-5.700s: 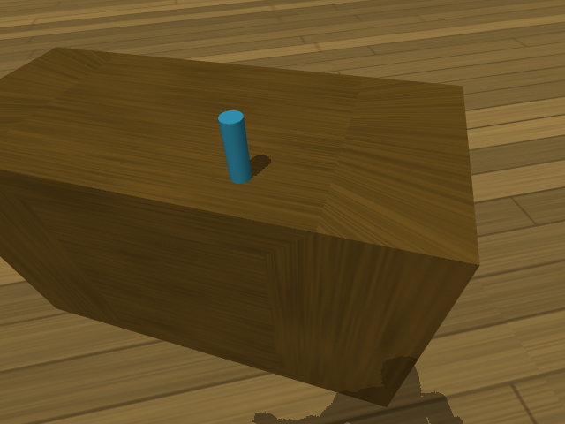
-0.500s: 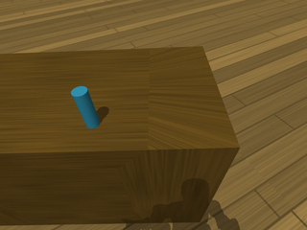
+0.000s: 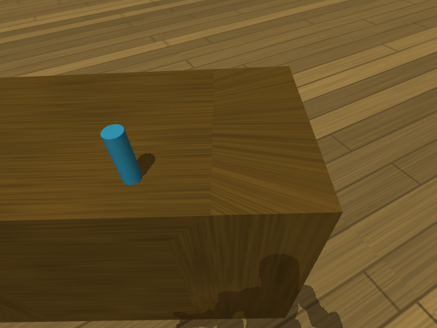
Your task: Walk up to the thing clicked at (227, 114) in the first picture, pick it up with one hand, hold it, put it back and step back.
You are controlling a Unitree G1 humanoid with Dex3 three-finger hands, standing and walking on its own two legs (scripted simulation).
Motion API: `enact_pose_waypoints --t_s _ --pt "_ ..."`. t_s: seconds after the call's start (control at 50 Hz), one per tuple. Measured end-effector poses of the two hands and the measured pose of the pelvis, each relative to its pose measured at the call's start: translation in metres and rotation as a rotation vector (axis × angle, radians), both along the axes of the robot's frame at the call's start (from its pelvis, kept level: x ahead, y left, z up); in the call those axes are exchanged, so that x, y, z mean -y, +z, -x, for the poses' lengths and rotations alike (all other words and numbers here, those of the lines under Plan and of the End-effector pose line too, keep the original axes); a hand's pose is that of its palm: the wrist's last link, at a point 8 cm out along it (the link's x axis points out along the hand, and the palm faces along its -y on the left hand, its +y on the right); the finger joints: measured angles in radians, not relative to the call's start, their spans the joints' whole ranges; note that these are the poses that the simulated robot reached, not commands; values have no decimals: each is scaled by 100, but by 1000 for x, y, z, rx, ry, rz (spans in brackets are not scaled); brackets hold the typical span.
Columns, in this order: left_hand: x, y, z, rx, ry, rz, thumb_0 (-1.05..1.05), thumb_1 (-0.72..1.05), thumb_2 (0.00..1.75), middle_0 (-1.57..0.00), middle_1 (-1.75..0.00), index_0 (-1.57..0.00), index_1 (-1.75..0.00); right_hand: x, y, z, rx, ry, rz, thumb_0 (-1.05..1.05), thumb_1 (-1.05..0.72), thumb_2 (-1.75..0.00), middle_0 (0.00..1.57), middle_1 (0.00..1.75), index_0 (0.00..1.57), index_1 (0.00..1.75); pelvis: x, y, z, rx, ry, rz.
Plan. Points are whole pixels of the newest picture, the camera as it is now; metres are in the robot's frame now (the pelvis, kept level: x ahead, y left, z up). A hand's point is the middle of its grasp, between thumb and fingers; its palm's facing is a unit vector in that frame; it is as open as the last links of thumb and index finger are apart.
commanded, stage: stand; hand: left
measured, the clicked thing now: (123, 156) +0.45 +0.24 +0.09
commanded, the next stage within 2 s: rise first in 0.16 s
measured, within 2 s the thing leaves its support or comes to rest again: neither
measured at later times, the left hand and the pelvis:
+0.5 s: hand out of the picture +0.17 +0.25 -0.12, palm faces +0.18 -0.93 -0.31, open 10.9 cm; pelvis -0.01 +0.00 -0.01, yaw +1 degrees
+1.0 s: hand (70, 293) +0.20 +0.28 +0.03, palm faces +0.34 -0.86 -0.39, open 17.3 cm; pelvis +0.02 +0.00 +0.00, yaw +2 degrees
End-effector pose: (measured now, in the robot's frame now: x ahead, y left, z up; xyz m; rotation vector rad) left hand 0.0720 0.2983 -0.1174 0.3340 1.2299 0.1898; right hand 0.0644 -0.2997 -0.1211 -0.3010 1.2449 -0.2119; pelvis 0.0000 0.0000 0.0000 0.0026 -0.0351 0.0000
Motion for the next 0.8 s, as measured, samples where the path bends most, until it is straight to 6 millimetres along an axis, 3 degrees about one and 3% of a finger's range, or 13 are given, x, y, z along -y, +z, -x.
enact_pose_waypoints --t_s 0.28,0.36,0.46,0.52,0.64,0.8 --pt "0 -1 5 -7 5 2 1 90 89 -20 -29 -20 -30 0 0 1 -1 2 0 0 -90 -90 20 29 20 30 0 0 1 1 1 0" --pt "9 3 -20 150 45 22 1 83 83 -16 -23 -16 -25 -9 4 -24 163 -24 -12 1 -83 -83 16 23 16 24 0 -4 9 -14 10 2" --pt "12 20 -63 355 80 19 1 61 60 -12 -15 -12 -16 -18 13 -67 325 -49 -9 1 -61 -60 10 14 11 14 -2 -6 14 -50 9 4" --pt "8 33 -77 437 88 3 1 43 46 -10 -11 -11 -13 -22 20 -83 385 -47 -15 1 -44 -46 8 10 9 11 -3 -6 12 -65 13 5" --pt "-2 61 -78 548 92 -37 1 10 23 -8 -8 -9 -8 -35 28 -87 436 -28 -40 0 -10 -25 6 6 7 7 -4 -5 -1 -62 16 4" --pt "-11 106 -82 715 74 -112 0 -29 8 -6 -6 -7 -6 -57 38 -96 511 29 -75 0 26 -10 6 5 6 6 -5 -5 -9 -32 22 4"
